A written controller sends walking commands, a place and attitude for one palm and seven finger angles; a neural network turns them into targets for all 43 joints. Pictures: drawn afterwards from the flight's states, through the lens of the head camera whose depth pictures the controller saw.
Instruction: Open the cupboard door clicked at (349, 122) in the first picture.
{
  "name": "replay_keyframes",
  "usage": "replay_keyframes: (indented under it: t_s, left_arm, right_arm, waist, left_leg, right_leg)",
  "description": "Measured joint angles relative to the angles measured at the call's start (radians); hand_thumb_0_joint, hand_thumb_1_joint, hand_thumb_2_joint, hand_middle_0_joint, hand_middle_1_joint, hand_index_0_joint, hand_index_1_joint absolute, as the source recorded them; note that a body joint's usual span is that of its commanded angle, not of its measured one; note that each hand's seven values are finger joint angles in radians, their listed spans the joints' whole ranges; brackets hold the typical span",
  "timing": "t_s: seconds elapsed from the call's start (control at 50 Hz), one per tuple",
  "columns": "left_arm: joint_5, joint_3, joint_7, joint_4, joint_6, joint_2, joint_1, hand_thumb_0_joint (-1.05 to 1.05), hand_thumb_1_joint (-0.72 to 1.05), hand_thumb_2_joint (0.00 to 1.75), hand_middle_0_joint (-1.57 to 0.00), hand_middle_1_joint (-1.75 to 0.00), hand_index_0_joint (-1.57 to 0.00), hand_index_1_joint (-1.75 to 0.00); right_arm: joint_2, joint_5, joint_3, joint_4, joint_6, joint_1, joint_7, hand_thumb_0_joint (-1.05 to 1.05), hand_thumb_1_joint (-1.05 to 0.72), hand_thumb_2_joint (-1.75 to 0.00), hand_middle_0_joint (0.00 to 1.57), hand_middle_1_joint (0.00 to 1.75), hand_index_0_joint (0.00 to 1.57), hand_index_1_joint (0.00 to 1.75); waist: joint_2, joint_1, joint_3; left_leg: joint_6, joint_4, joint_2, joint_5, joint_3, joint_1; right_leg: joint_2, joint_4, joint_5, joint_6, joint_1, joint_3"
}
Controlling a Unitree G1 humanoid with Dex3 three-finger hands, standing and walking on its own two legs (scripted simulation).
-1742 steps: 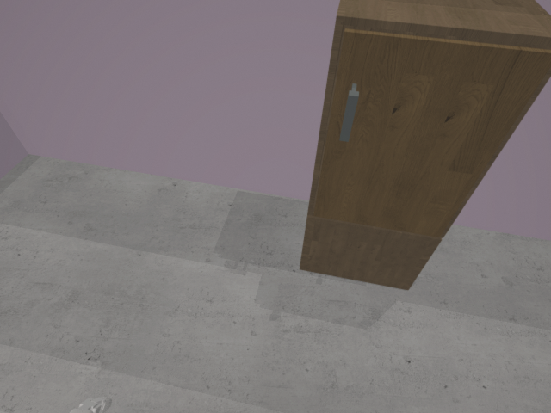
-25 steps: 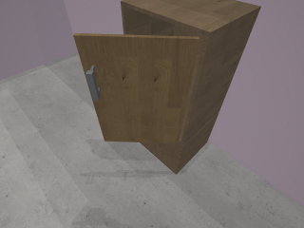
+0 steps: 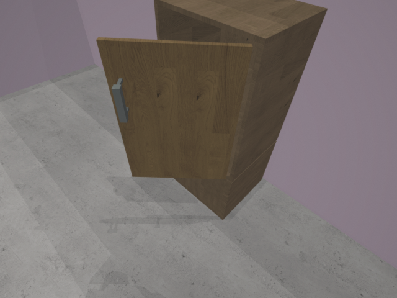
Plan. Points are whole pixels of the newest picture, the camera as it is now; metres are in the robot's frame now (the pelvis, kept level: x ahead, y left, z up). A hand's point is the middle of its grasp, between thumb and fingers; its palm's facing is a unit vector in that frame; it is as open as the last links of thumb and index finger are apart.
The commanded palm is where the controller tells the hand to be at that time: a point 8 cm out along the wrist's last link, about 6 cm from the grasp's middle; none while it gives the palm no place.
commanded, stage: come to a stop and stand still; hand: left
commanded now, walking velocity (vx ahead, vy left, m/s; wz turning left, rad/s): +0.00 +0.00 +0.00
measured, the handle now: (122, 100) +0.64 +0.27 +0.04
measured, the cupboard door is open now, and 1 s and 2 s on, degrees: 43 43 43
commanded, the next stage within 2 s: look again from close up in 0.10 s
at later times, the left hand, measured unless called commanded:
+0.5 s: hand out of the picture -0.01 +0.14 -0.18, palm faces +0.03 -0.99 -0.15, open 7.4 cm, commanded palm none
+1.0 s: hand out of the picture -0.01 +0.15 -0.18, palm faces +0.06 -0.98 -0.17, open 7.4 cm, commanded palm none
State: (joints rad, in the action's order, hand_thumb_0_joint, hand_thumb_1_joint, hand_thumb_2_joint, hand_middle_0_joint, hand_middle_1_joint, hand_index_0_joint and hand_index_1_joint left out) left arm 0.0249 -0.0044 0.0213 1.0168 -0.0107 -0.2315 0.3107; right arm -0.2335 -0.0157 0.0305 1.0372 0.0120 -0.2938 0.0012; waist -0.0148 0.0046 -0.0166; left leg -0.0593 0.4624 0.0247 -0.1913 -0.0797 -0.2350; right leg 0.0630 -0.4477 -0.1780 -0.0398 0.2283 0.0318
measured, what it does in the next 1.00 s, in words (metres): stands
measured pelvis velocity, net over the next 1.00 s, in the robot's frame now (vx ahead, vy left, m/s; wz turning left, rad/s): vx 0.02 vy -0.01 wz -0.01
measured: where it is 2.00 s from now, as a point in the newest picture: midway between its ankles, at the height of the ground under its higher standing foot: outside the picture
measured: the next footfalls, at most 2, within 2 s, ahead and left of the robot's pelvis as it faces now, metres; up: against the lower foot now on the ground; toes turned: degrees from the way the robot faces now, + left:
right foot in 1.52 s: +0.22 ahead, -0.11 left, +0.00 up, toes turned -6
left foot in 1.78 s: +0.15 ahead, +0.16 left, +0.00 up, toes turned +4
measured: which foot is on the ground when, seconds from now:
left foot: down 0.00-1.00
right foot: down 0.00-1.00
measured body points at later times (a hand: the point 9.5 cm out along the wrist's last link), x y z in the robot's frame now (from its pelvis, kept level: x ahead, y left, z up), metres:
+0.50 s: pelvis +0.00 -0.01 +0.00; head +0.00 +0.00 +0.45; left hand -0.01 +0.20 -0.16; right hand +0.00 -0.23 -0.16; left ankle +0.04 +0.08 -0.74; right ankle +0.04 -0.15 -0.74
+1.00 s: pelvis +0.02 -0.01 +0.00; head +0.01 +0.00 +0.45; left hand -0.01 +0.21 -0.16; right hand +0.00 -0.22 -0.16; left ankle +0.04 +0.08 -0.74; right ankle +0.04 -0.15 -0.74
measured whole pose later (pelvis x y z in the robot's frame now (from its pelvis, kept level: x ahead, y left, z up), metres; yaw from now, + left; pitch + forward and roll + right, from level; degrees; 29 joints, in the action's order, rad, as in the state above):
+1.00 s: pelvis +0.02 -0.01 +0.00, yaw +0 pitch -2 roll -1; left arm 0.03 0.02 0.03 1.08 0.00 -0.12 0.38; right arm -0.14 -0.02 0.02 1.11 0.01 -0.34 -0.01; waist 0.00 -0.01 0.01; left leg -0.05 0.49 0.01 -0.26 -0.08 -0.23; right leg 0.05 -0.46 -0.24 -0.03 0.22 0.03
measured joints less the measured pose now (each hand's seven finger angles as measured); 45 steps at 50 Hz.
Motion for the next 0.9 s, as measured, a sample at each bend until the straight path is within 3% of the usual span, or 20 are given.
replay_keyframes:
  t_s: [0.44,0.9]
  left_arm:
    - [-0.005,-0.01,0.018,0.063,0.018,0.111,0.042,0.0,0.91,0.9,-0.2,-0.29,-0.2,-0.3]
    - [0.0,0.007,0.02,0.069,0.02,0.104,0.042,0.0,0.91,0.9,-0.19,-0.29,-0.2,-0.3]
  right_arm:
    - [0.099,0.01,-0.011,0.067,-0.009,-0.002,-0.011,0.01,-0.91,-0.9,0.2,0.3,0.2,0.3]
    - [0.104,0.006,-0.009,0.073,-0.012,-0.015,-0.014,0.01,-0.91,-0.9,0.2,0.3,0.2,0.3]
  waist:
    - [0.008,-0.008,-0.003]
    - [0.009,-0.009,0.003]
  left_leg:
    - [0.012,-0.013,-0.012,0.002,0.001,0.008]
    - [0.014,-0.023,-0.011,-0.003,0.002,0.018]
  right_leg:
    - [-0.012,0.015,0.004,0.004,-0.007,0.0]
    - [-0.013,0.023,-0.003,0.007,-0.017,0.001]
